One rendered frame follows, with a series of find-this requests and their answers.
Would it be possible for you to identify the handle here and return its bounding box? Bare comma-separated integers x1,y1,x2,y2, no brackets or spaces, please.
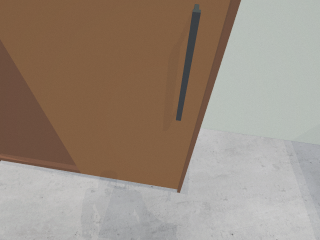
176,4,201,121

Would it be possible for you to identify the wardrobe door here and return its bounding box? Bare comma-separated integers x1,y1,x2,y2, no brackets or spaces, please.
0,40,76,166
0,0,230,189

